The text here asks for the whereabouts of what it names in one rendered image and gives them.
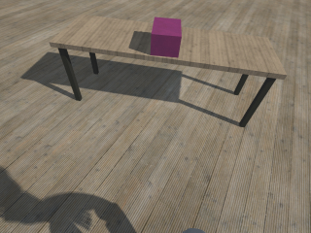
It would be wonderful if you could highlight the table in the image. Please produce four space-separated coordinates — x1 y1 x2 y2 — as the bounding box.
49 14 287 127

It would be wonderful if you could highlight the carton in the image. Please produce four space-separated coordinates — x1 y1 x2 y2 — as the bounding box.
150 17 182 58

